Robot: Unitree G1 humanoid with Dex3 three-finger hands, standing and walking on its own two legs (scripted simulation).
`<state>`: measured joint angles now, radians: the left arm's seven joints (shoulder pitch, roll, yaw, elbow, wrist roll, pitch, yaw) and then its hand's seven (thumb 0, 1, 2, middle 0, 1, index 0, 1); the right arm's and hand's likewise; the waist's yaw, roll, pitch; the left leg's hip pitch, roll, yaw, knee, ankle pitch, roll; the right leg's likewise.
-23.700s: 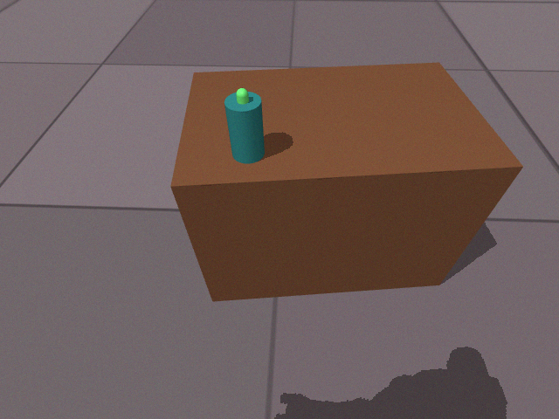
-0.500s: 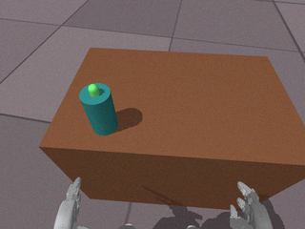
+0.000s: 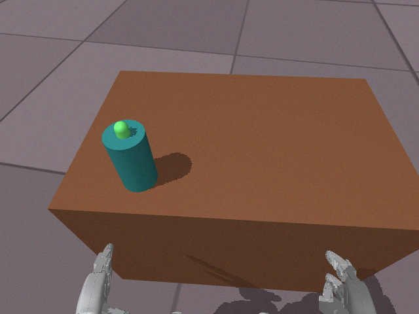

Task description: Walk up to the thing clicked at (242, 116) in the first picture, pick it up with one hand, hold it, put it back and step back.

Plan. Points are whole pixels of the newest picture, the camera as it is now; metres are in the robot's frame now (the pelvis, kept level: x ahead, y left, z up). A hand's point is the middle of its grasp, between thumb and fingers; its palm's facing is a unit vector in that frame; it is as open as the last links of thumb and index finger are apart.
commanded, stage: home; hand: left
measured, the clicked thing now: (131, 153) +0.45 +0.22 +0.03
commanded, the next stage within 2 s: stand in 1.84 s
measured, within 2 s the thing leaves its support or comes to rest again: neither
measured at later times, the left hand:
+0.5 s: hand (130, 299) +0.17 +0.17 -0.05, palm faces +0.11 -0.97 -0.23, open 17.3 cm
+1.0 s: hand (129, 296) +0.17 +0.18 -0.05, palm faces +0.12 -0.97 -0.23, open 17.3 cm
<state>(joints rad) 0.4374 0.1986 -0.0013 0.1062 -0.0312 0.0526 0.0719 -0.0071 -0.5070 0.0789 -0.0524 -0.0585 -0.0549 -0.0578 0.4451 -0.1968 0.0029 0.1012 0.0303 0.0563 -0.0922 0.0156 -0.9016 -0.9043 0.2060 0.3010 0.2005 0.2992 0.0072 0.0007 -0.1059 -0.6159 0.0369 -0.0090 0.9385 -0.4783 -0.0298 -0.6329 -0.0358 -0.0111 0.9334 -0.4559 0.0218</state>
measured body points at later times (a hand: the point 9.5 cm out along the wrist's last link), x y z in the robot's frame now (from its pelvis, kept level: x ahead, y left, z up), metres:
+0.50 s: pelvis -0.01 +0.00 +0.00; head +0.03 +0.00 +0.45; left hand +0.16 +0.22 -0.04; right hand +0.16 -0.23 -0.04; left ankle +0.00 +0.14 -0.69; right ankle +0.01 -0.13 -0.69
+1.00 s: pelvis +0.00 +0.00 +0.00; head +0.03 +0.00 +0.44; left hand +0.16 +0.23 -0.03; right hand +0.16 -0.23 -0.04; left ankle +0.00 +0.14 -0.69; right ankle +0.01 -0.13 -0.69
